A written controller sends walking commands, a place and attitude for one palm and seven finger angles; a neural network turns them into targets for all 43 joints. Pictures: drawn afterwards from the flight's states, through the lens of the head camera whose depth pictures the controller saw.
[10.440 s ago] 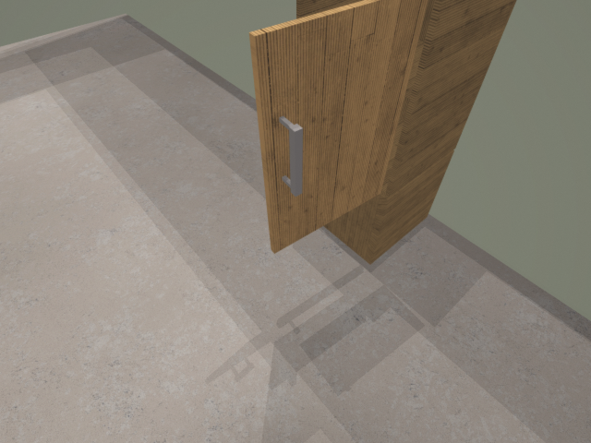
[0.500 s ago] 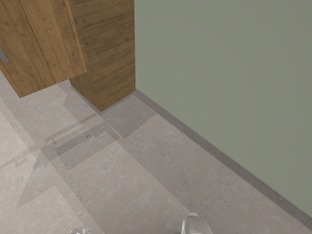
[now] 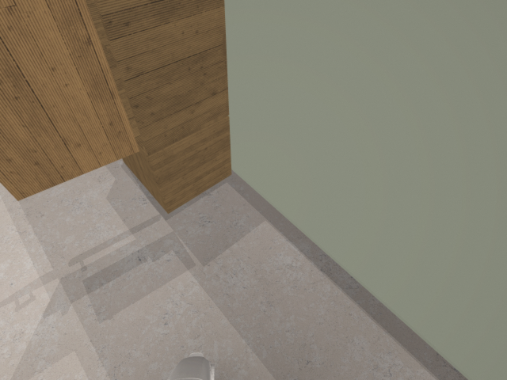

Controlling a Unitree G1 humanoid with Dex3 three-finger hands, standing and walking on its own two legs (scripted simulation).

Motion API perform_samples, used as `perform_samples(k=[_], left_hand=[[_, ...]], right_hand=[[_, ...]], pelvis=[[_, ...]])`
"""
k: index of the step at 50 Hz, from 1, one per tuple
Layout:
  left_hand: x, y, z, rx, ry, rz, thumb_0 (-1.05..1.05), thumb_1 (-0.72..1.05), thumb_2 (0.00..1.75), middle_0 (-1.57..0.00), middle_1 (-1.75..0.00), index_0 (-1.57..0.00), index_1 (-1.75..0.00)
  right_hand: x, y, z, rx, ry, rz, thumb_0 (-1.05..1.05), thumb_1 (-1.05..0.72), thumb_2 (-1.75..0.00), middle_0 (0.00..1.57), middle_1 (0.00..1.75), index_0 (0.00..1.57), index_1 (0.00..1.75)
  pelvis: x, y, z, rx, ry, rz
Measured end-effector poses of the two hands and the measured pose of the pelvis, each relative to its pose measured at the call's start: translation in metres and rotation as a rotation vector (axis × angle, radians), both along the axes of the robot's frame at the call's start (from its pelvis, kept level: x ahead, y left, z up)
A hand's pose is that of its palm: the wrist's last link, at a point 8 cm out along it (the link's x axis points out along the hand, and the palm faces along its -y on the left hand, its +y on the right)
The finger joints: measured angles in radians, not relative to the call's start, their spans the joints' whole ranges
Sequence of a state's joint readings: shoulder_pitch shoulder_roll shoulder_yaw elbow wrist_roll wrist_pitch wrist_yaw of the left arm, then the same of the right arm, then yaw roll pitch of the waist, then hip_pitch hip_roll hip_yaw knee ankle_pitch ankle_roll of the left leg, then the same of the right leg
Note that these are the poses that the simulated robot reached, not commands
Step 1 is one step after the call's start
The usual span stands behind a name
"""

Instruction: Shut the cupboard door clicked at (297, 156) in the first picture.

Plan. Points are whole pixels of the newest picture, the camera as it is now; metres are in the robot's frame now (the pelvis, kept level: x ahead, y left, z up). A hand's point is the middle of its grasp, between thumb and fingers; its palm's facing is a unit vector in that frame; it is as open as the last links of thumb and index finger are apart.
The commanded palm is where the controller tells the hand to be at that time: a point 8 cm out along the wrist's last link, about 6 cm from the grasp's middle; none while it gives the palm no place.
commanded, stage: walk to a spot facing it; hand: left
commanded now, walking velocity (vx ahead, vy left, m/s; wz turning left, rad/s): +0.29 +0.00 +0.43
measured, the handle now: out of the picture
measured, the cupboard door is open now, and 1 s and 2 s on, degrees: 84 84 84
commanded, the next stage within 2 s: turn to face it in 0.06 s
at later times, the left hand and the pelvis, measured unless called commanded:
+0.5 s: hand (134, 323) +0.24 +0.25 -0.17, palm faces +0.23 -0.96 -0.17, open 7.4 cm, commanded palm none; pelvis +0.17 +0.04 +0.00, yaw +11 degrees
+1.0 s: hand (149, 350) +0.20 +0.20 -0.17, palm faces +0.49 -0.84 -0.22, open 7.4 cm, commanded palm none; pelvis +0.23 +0.01 -0.01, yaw +29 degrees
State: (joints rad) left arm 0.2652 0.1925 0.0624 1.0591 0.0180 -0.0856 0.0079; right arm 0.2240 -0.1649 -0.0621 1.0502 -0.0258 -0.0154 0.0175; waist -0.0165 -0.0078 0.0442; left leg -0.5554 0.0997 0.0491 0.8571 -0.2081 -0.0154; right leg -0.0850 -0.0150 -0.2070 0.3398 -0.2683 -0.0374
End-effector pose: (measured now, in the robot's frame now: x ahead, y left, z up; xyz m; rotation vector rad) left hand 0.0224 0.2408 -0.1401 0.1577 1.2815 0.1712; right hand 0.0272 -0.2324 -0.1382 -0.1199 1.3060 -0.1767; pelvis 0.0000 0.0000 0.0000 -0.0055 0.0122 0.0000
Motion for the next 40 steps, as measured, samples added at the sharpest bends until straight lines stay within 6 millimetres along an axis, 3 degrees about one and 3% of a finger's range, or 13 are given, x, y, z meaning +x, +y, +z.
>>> perform_samples(k=[4, 8, 11, 14, 19, 23, 28, 34, 37, 40], left_hand=[[-0.019, 0.003, -0.01, -0.031, 0.118, 0.077, -0.01, 0.94, 0.9, -0.2, -0.3, -0.19, -0.3], [-0.027, 0.006, -0.025, -0.077, 0.236, 0.143, 0.0, 0.92, 0.9, -0.2, -0.3, -0.19, -0.3], [-0.012, 0.014, -0.035, -0.1, 0.281, 0.16, 0.0, 0.91, 0.9, -0.2, -0.3, -0.19, -0.3], [0.031, 0.025, -0.034, -0.091, 0.218, 0.171, 0.01, 0.91, 0.9, -0.2, -0.3, -0.19, -0.3], [0.12, 0.041, -0.021, -0.068, 0.017, 0.183, 0.01, 0.91, 0.9, -0.2, -0.3, -0.19, -0.3], [0.177, 0.05, -0.008, -0.039, -0.097, 0.18, 0.0, 0.91, 0.9, -0.2, -0.3, -0.19, -0.3], [0.231, 0.052, 0.005, 0.007, -0.18, 0.168, 0.0, 0.91, 0.9, -0.2, -0.3, -0.19, -0.3], [0.269, 0.042, 0.015, 0.08, -0.264, 0.172, 0.0, 0.91, 0.9, -0.2, -0.3, -0.19, -0.3], [0.263, 0.032, 0.02, 0.097, -0.261, 0.194, 0.0, 0.91, 0.9, -0.2, -0.3, -0.2, -0.3], [0.245, 0.023, 0.023, 0.09, -0.225, 0.251, 0.0, 0.9, 0.9, -0.2, -0.3, -0.2, -0.3]], right_hand=[[0.096, 0.004, 0.005, -0.028, -0.096, 0.1, 0.0, -0.92, -0.9, 0.19, 0.3, 0.19, 0.3], [0.186, 0.024, 0.005, -0.059, -0.196, 0.192, 0.0, -0.92, -0.9, 0.19, 0.3, 0.19, 0.3], [0.226, 0.039, 0.005, -0.081, -0.257, 0.218, 0.0, -0.91, -0.9, 0.19, 0.3, 0.19, 0.3], [0.238, 0.05, 0.009, -0.085, -0.234, 0.234, 0.0, -0.91, -0.9, 0.19, 0.3, 0.19, 0.3], [0.235, 0.062, 0.008, -0.065, -0.117, 0.26, 0.0, -0.91, -0.9, 0.2, 0.3, 0.2, 0.3], [0.235, 0.054, 0.008, -0.063, -0.051, 0.25, 0.0, -0.92, -0.9, 0.2, 0.3, 0.2, 0.3], [0.239, 0.035, 0.004, -0.059, 0.001, 0.235, 0.0, -0.91, -0.9, 0.2, 0.3, 0.2, 0.3], [0.261, 0.003, -0.017, -0.048, 0.046, 0.234, 0.0, -0.9, -0.9, 0.2, 0.3, 0.2, 0.3], [0.284, -0.007, -0.019, -0.05, 0.051, 0.268, 0.0, -0.9, -0.9, 0.2, 0.3, 0.2, 0.3], [0.31, -0.009, -0.013, -0.052, 0.045, 0.321, 0.0, -0.91, -0.9, 0.2, 0.3, 0.2, 0.3]], pelvis=[[0.04, 0.011, -0.005, -0.006, -0.002, 0.029], [0.085, 0.03, -0.019, -0.004, -0.009, 0.053], [0.108, 0.043, -0.026, -0.004, -0.02, 0.069], [0.125, 0.049, -0.02, -0.006, -0.025, 0.092], [0.147, 0.051, -0.008, -0.015, -0.022, 0.144], [0.165, 0.047, -0.004, -0.013, -0.014, 0.181], [0.188, 0.034, -0.004, -0.007, -0.003, 0.226], [0.216, 0.009, -0.017, 0.014, 0.005, 0.286], [0.222, 0.003, -0.015, 0.008, -0.011, 0.34], [0.227, 0.0, -0.009, 0.018, -0.011, 0.387]])
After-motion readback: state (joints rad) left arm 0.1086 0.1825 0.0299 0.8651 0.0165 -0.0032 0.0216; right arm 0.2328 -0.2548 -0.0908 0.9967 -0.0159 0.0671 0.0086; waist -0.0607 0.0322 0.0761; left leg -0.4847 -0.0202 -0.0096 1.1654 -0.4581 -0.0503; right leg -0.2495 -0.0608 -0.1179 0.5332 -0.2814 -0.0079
